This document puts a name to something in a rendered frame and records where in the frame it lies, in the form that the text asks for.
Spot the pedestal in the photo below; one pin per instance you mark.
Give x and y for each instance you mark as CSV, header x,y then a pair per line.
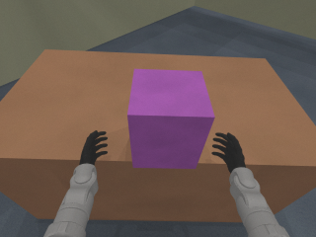
x,y
66,95

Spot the robot right hand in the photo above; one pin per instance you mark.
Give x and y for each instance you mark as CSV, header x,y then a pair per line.
x,y
233,154

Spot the carton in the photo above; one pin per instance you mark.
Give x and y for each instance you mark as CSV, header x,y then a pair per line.
x,y
169,118

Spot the right robot forearm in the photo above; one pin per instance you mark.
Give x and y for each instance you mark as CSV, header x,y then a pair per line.
x,y
252,207

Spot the robot left hand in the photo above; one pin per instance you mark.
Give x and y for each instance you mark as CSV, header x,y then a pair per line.
x,y
89,155

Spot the left robot forearm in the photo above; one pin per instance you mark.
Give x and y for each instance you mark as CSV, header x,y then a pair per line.
x,y
74,212

